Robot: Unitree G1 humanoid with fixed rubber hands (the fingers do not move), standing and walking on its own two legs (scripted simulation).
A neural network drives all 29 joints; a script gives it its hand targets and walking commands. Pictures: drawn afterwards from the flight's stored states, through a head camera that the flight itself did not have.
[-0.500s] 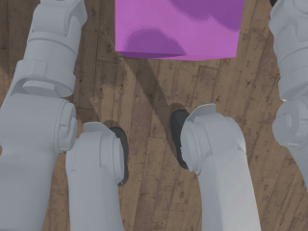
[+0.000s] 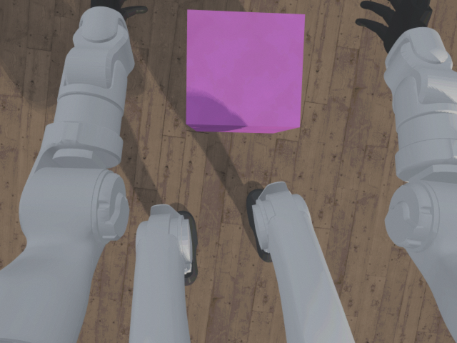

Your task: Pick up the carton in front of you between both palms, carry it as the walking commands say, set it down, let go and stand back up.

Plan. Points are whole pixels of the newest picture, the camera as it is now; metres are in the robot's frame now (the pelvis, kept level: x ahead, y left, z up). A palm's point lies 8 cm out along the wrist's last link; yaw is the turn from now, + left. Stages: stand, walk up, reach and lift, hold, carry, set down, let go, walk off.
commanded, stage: set down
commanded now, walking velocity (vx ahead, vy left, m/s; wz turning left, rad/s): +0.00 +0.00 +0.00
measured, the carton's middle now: (239, 85) +0.51 -0.10 -0.36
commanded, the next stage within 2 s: let go in 0.42 s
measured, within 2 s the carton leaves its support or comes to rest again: neither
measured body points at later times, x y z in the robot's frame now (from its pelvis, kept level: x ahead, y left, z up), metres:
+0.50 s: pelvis +0.03 +0.00 +0.14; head +0.33 -0.03 +0.47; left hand +0.59 +0.08 +0.04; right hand +0.50 -0.31 +0.04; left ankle +0.09 +0.12 -0.45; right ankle +0.11 -0.11 -0.45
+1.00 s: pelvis +0.09 -0.02 +0.25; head +0.27 -0.02 +0.65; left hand +0.43 +0.15 +0.14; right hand +0.37 -0.28 +0.15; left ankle +0.09 +0.12 -0.45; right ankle +0.11 -0.11 -0.45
